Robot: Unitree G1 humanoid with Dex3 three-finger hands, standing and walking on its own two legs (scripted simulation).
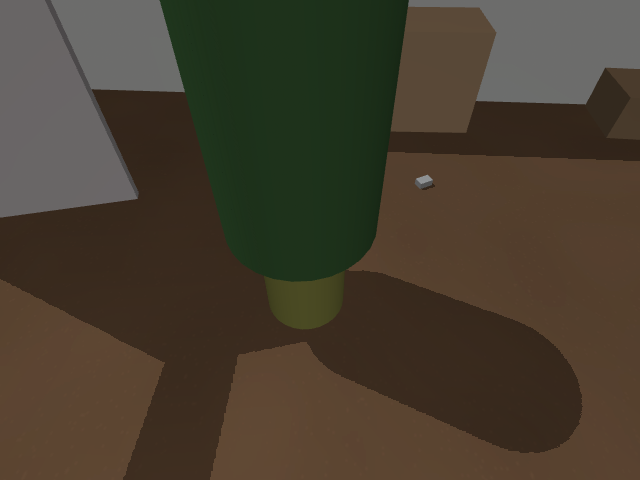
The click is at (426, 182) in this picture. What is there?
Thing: small brick
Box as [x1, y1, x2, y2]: [415, 175, 432, 188]
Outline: 432,179 425,175 416,178 415,184 419,188 430,185
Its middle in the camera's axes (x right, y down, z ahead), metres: +0.50 -0.31 +1.95
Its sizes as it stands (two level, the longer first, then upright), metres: 0.072 0.046 0.032
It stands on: the floor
